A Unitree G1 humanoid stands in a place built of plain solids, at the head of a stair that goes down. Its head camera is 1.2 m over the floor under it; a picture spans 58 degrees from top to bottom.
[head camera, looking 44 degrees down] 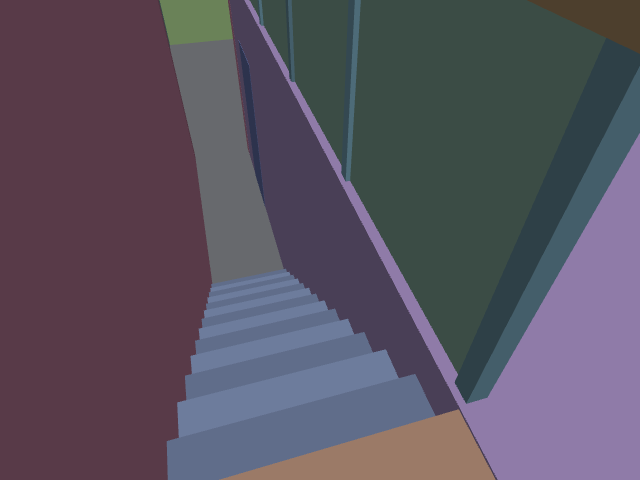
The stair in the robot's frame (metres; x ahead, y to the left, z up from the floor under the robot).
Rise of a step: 0.19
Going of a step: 0.22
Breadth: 0.85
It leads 16 degrees to the left of straight ahead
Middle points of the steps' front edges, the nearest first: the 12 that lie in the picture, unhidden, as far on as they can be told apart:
0.44 0.01 0.00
0.65 0.07 -0.19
0.87 0.13 -0.38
1.08 0.19 -0.57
1.30 0.25 -0.76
1.51 0.31 -0.95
1.72 0.38 -1.14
1.94 0.44 -1.33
2.15 0.50 -1.53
2.37 0.56 -1.72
2.58 0.62 -1.91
2.80 0.68 -2.10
